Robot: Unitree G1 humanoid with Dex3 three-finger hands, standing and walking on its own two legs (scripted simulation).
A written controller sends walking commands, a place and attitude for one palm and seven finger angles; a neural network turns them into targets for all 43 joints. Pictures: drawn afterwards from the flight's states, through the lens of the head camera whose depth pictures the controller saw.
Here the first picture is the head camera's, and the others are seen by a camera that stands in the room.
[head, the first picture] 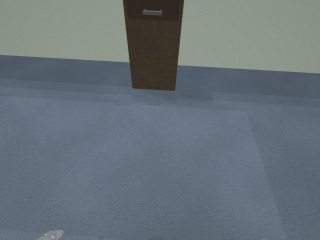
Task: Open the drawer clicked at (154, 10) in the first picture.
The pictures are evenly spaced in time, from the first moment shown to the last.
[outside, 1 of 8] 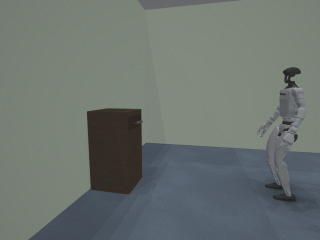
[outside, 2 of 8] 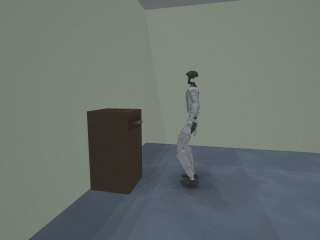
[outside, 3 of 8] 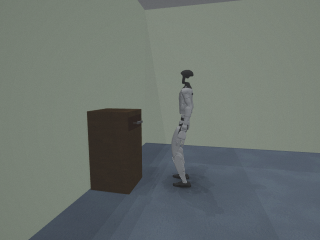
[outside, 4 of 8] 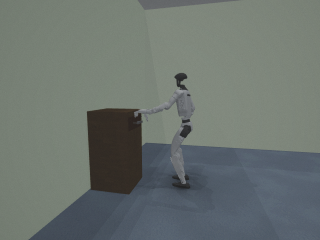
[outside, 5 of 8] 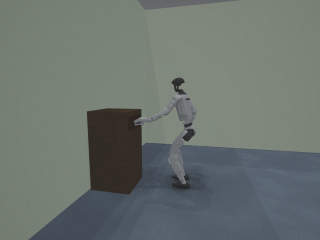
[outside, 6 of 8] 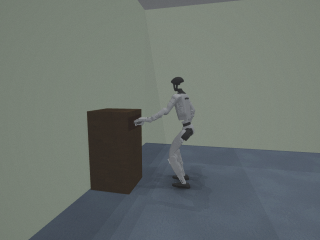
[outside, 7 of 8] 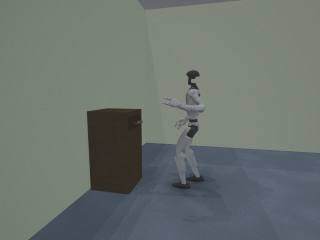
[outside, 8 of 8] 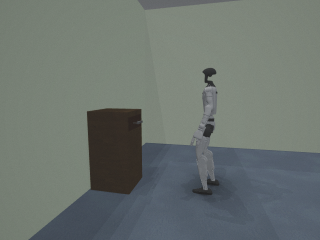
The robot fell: no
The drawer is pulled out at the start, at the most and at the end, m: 0.00 0.01 0.00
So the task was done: no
